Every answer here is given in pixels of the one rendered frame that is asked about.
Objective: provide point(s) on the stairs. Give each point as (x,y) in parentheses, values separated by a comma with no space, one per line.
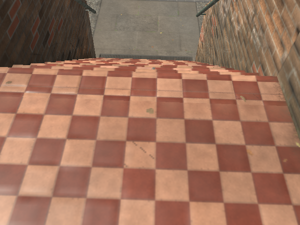
(140,65)

